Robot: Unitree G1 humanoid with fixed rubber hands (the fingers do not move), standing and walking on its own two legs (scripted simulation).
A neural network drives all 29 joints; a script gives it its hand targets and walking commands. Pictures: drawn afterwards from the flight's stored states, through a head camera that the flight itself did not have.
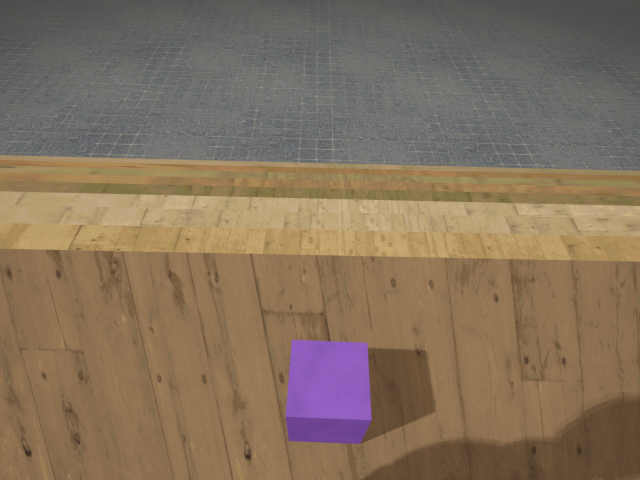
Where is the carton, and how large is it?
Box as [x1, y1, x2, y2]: [286, 340, 371, 443]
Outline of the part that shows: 292,340 286,406 286,422 289,440 360,443 371,420 366,343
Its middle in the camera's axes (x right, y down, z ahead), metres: +0.02 +0.45 +1.09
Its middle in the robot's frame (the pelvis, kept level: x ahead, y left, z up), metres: +0.42 -0.04 -0.65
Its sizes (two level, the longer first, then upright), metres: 0.210 0.200 0.250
